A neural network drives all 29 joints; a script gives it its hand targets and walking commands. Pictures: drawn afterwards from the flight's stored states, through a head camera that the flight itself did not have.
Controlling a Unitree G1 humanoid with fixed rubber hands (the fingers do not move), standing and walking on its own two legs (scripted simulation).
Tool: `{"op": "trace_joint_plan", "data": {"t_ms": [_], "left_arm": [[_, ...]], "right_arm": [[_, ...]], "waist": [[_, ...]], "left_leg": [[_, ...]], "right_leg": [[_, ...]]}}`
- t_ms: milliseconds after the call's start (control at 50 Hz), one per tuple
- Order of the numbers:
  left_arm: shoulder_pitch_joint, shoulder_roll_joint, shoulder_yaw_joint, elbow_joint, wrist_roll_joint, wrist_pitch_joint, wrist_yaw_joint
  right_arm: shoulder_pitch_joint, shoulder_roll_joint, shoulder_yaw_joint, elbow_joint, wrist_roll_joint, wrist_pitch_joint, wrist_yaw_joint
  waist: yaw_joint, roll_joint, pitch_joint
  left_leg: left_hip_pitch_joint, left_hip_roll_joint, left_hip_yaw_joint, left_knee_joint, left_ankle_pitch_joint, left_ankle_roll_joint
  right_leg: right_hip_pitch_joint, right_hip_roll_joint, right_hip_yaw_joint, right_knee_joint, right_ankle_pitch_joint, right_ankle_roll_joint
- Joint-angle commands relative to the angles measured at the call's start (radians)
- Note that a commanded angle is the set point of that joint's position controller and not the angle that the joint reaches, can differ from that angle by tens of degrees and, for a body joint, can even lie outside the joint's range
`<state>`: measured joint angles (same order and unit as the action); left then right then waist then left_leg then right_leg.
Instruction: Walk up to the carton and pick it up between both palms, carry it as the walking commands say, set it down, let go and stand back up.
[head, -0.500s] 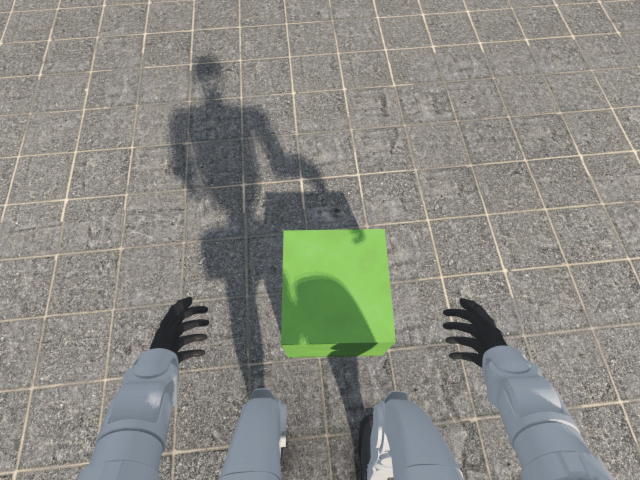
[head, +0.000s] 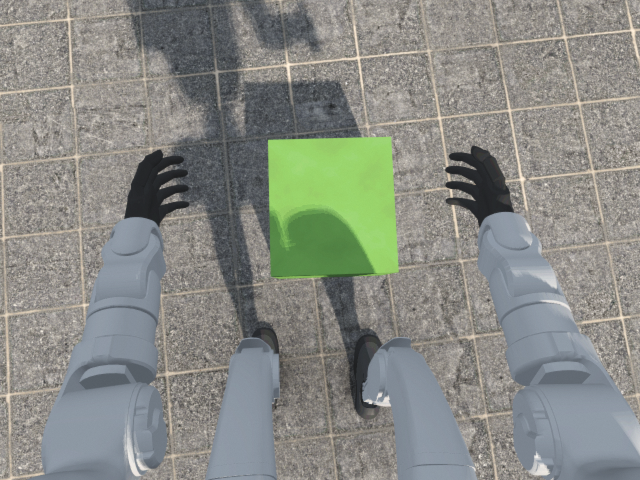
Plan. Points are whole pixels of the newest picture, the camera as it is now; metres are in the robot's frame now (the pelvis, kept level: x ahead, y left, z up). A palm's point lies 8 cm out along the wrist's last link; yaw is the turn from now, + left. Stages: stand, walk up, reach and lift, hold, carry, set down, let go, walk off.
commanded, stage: reach and lift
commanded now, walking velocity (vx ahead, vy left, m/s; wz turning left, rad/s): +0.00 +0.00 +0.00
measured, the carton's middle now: (329, 214) +0.49 -0.02 -0.56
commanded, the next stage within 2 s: none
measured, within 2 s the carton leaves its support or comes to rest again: neither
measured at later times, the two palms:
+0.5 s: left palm (169, 194) +0.45 +0.22 -0.18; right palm (477, 194) +0.44 -0.21 -0.17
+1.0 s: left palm (200, 211) +0.46 +0.22 -0.32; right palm (443, 210) +0.45 -0.21 -0.31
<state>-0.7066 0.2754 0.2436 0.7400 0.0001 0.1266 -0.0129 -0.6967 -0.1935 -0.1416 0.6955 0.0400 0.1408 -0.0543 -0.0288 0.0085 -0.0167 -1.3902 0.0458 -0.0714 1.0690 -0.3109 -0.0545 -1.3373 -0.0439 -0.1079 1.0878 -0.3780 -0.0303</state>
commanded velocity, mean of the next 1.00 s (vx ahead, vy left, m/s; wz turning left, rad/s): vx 0.00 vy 0.00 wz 0.00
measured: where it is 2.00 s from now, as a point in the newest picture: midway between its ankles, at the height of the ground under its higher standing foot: (316, 387)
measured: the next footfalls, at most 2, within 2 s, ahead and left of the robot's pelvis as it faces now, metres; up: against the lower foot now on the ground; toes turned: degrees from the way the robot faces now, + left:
none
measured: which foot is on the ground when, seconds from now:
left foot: down 0.00-1.00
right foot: down 0.00-1.00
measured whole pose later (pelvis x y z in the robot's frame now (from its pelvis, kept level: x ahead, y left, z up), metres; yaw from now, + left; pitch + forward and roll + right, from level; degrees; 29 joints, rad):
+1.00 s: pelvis -0.04 +0.01 -0.18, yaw -4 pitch +49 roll -2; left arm -1.02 0.32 0.33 0.84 -0.02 0.10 0.01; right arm -1.05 -0.26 -0.22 0.82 0.08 0.14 -0.06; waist 0.00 0.01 -0.07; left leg -2.15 0.06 -0.07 1.75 -0.46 -0.05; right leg -2.11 -0.03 -0.05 1.76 -0.51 -0.02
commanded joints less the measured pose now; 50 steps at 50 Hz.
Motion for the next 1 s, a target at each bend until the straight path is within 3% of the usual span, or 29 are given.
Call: {"op": "trace_joint_plan", "data": {"t_ms": [0, 80, 160, 180, 200, 340, 360, 420, 440, 460, 480, 500, 520, 540, 560, 580, 600, 620, 660, 700, 760, 780, 840, 860, 880, 920, 940, 960, 980], "left_arm": [[-0.336, 0.22, 0.045, -0.117, -0.04, -0.077, 0.021], [-0.451, 0.207, 0.057, -0.161, -0.042, -0.09, 0.018], [-0.369, 0.204, 0.155, -0.029, 0.012, -0.087, 0.023], [-0.374, 0.185, 0.137, -0.075, 0.007, -0.083, 0.016], [-0.431, 0.235, 0.163, -0.095, 0.019, -0.087, 0.01], [-0.499, 0.253, 0.152, -0.044, 0.041, -0.08, -0.001], [-0.554, 0.292, 0.177, -0.058, 0.021, -0.082, 0.004], [-0.583, 0.273, 0.141, -0.007, -0.009, -0.073, -0.002], [-0.594, 0.302, 0.159, 0.007, 0.006, -0.072, 0.005], [-0.606, 0.303, 0.162, -0.051, -0.007, -0.072, 0.013], [-0.611, 0.317, 0.164, 0.03, 0.005, -0.066, 0.014], [-0.647, 0.346, 0.164, -0.083, -0.003, -0.068, 0.019], [-0.593, 0.297, 0.128, -0.013, -0.028, -0.06, 0.021], [-0.621, 0.337, 0.142, -0.106, -0.041, -0.063, 0.022], [-0.591, 0.328, 0.107, -0.062, -0.032, -0.063, 0.029], [-0.569, 0.308, 0.121, -0.128, -0.038, -0.06, 0.034], [-0.506, 0.285, 0.12, 0.038, -0.042, -0.056, 0.034], [-0.582, 0.296, 0.105, -0.19, -0.073, -0.066, 0.033], [-0.545, 0.295, 0.104, -0.121, -0.061, -0.061, 0.039], [-0.552, 0.282, 0.089, -0.126, -0.09, -0.063, 0.039], [-0.55, 0.27, 0.07, -0.054, -0.088, -0.08, 0.024], [-0.526, 0.275, 0.101, -0.04, -0.086, -0.074, 0.028], [-0.613, 0.301, 0.079, -0.143, -0.106, -0.066, 0.034], [-0.604, 0.311, 0.08, 0.009, -0.076, -0.062, 0.033], [-0.626, 0.295, 0.083, -0.164, -0.108, -0.07, 0.037], [-0.656, 0.288, 0.054, 0.107, -0.115, -0.07, 0.032], [-0.708, 0.309, 0.068, -0.109, -0.133, -0.072, 0.033], [-0.674, 0.302, 0.059, -0.056, -0.135, -0.067, 0.033], [-0.678, 0.352, 0.083, -0.004, -0.111, -0.075, 0.039]], "right_arm": [[-0.254, -0.219, -0.169, -0.053, 0.062, -0.07, 0.005], [-0.319, -0.272, -0.22, -0.022, 0.03, -0.097, 0.016], [-0.327, -0.251, -0.221, -0.002, 0.017, -0.103, 0.039], [-0.314, -0.26, -0.242, -0.009, 0.018, -0.098, 0.032], [-0.376, -0.25, -0.212, -0.034, 0.023, -0.093, 0.039], [-0.409, -0.248, -0.227, 0.016, 0.017, -0.078, 0.04], [-0.512, -0.251, -0.215, -0.034, 0.015, -0.073, 0.043], [-0.507, -0.265, -0.22, 0.036, 0.0, -0.061, 0.032], [-0.559, -0.26, -0.189, 0.011, 0.046, -0.054, 0.031], [-0.57, -0.27, -0.185, -0.07, 0.047, -0.056, 0.024], [-0.575, -0.285, -0.196, 0.044, 0.037, -0.044, 0.023], [-0.607, -0.274, -0.161, -0.075, 0.076, -0.039, 0.015], [-0.551, -0.277, -0.156, 0.027, 0.074, -0.029, 0.014], [-0.536, -0.273, -0.145, -0.061, 0.071, -0.028, 0.004], [-0.524, -0.263, -0.148, -0.006, 0.087, -0.028, 0.002], [-0.524, -0.312, -0.16, -0.078, 0.072, -0.031, -0.004], [-0.514, -0.295, -0.145, 0.048, 0.074, -0.034, 0.003], [-0.587, -0.3, -0.108, -0.185, 0.09, -0.039, -0.006], [-0.56, -0.29, -0.098, -0.132, 0.114, -0.036, -0.013], [-0.553, -0.305, -0.078, -0.139, 0.097, -0.041, -0.023], [-0.529, -0.241, -0.066, -0.041, 0.105, -0.048, -0.016], [-0.554, -0.282, -0.06, -0.072, 0.093, -0.046, -0.018], [-0.626, -0.306, -0.061, -0.13, 0.098, -0.04, -0.025], [-0.587, -0.303, -0.069, 0.025, 0.101, -0.033, -0.021], [-0.616, -0.311, -0.05, -0.085, 0.111, -0.037, -0.025], [-0.648, -0.3, -0.046, 0.117, 0.112, -0.041, -0.022], [-0.699, -0.323, -0.051, -0.078, 0.101, -0.044, -0.027], [-0.675, -0.317, -0.027, -0.04, 0.107, -0.041, -0.033], [-0.711, -0.297, -0.025, -0.026, 0.119, -0.042, -0.033]], "waist": [[0.001, 0.117, -1.088], [-0.026, 0.147, -1.136], [0.029, 0.107, -1.105], [0.001, 0.138, -1.155], [0.039, 0.124, -1.17], [0.038, 0.142, -1.033], [0.061, 0.069, -1.017], [0.002, 0.055, -1.028], [0.069, 0.093, -1.005], [0.054, 0.081, -1.092], [0.056, 0.065, -0.99], [0.087, 0.075, -1.135], [0.057, 0.089, -1.09], [0.042, 0.031, -1.24], [0.059, 0.091, -1.187], [0.051, 0.063, -1.306], [0.073, 0.051, -1.126], [0.061, 0.01, -1.361], [0.095, 0.075, -1.305], [0.065, -0.004, -1.32], [0.077, 0.034, -1.151], [0.106, -0.006, -1.196], [0.091, -0.036, -1.304], [0.09, 0.019, -1.092], [0.092, -0.005, -1.261], [0.074, 0.018, -0.927], [0.081, -0.023, -1.138], [0.079, -0.054, -1.19], [0.127, -0.02, -1.089]], "left_leg": [[0.451, -0.106, 0.12, -0.009, 0.412, 0.008], [0.572, -0.086, 0.071, 0.061, 0.606, 0.0], [0.483, -0.088, 0.092, 0.039, 0.507, 0.009], [0.445, -0.086, 0.099, 0.044, 0.556, 0.004], [0.38, -0.094, 0.103, 0.046, 0.456, 0.009], [0.23, -0.076, 0.122, 0.099, 0.261, 0.017], [0.127, -0.086, 0.137, 0.117, 0.184, 0.029], [0.05, -0.084, 0.132, 0.183, 0.092, 0.019], [0.079, -0.087, 0.146, 0.191, 0.034, 0.033], [0.086, -0.092, 0.156, 0.217, 0.081, 0.029], [-0.023, -0.086, 0.153, 0.249, -0.022, 0.024], [0.079, -0.096, 0.155, 0.258, 0.011, 0.038], [0.023, -0.092, 0.159, 0.282, 0.01, 0.029], [0.072, -0.097, 0.155, 0.321, 0.092, 0.033], [0.072, -0.09, 0.149, 0.323, 0.101, 0.032], [0.08, -0.103, 0.167, 0.36, 0.148, 0.019], [-0.036, -0.094, 0.159, 0.368, 0.111, 0.024], [0.049, -0.103, 0.159, 0.386, 0.183, 0.033], [0.01, -0.103, 0.172, 0.43, 0.194, 0.023], [-0.1, -0.109, 0.168, 0.469, 0.203, 0.022], [-0.166, -0.097, 0.156, 0.507, 0.198, 0.029], [-0.171, -0.091, 0.166, 0.527, 0.188, 0.021], [-0.132, -0.095, 0.157, 0.554, 0.214, 0.021], [-0.244, -0.079, 0.166, 0.574, 0.113, 0.015], [-0.157, -0.09, 0.175, 0.587, 0.156, 0.014], [-0.35, -0.065, 0.167, 0.609, -0.025, 0.029], [-0.266, -0.076, 0.174, 0.627, 0.076, 0.013], [-0.262, -0.074, 0.174, 0.647, 0.086, 0.009], [-0.311, -0.072, 0.183, 0.64, 0.039, 0.019]], "right_leg": [[0.48, 0.106, 0.119, -0.041, 0.536, 0.058], [0.227, 0.121, 0.088, -0.025, 0.529, 0.054], [0.241, 0.112, 0.098, -0.014, 0.543, 0.077], [0.292, 0.112, 0.1, -0.016, 0.6, 0.061], [0.328, 0.103, 0.115, 0.013, 0.571, 0.073], [0.136, 0.098, 0.11, 0.051, 0.314, 0.067], [0.163, 0.103, 0.116, 0.077, 0.261, 0.073], [0.096, 0.105, 0.1, 0.136, 0.184, 0.074], [0.04, 0.113, 0.104, 0.158, 0.078, 0.074], [0.105, 0.113, 0.114, 0.153, 0.133, 0.073], [0.01, 0.109, 0.112, 0.19, 0.022, 0.083], [0.107, 0.116, 0.122, 0.212, 0.047, 0.074], [0.068, 0.122, 0.113, 0.231, 0.064, 0.072], [0.145, 0.12, 0.129, 0.236, 0.144, 0.08], [0.035, 0.126, 0.089, 0.296, 0.157, 0.078], [0.133, 0.14, 0.087, 0.309, 0.22, 0.081], [-0.022, 0.138, 0.076, 0.343, 0.177, 0.078], [0.156, 0.139, 0.087, 0.354, 0.271, 0.07], [0.069, 0.14, 0.098, 0.391, 0.284, 0.076], [0.113, 0.142, 0.089, 0.442, 0.361, 0.077], [-0.056, 0.137, 0.102, 0.476, 0.326, 0.069], [-0.03, 0.137, 0.103, 0.485, 0.317, 0.077], [-0.019, 0.133, 0.09, 0.528, 0.332, 0.077], [-0.167, 0.128, 0.095, 0.544, 0.231, 0.075], [-0.032, 0.128, 0.092, 0.551, 0.255, 0.067], [-0.276, 0.12, 0.101, 0.564, 0.042, 0.056], [-0.113, 0.111, 0.12, 0.559, 0.17, 0.06], [-0.072, 0.118, 0.109, 0.582, 0.193, 0.072], [-0.134, 0.111, 0.109, 0.588, 0.145, 0.066]]}}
